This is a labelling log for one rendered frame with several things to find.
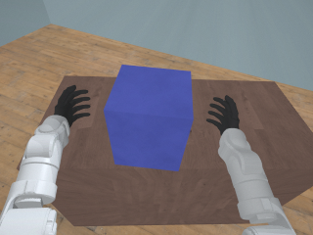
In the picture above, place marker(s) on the carton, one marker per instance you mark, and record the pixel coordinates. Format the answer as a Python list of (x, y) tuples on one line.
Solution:
[(149, 116)]

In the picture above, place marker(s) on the left robot upper arm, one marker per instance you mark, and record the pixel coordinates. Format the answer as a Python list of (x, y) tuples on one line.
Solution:
[(29, 221)]

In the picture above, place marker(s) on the robot right forearm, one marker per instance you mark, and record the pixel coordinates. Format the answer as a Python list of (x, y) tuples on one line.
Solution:
[(256, 201)]

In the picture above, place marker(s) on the robot left forearm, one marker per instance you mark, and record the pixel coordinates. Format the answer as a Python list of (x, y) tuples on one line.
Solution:
[(36, 182)]

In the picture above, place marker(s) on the right robot upper arm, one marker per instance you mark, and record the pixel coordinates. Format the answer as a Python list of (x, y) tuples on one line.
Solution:
[(272, 229)]

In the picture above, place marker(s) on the robot right hand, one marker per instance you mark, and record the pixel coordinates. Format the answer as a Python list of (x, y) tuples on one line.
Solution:
[(230, 118)]

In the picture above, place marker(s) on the robot left hand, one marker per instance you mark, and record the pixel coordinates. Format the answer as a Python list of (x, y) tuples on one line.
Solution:
[(65, 107)]

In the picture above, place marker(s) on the pedestal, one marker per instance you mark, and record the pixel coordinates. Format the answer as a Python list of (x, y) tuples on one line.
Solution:
[(94, 191)]

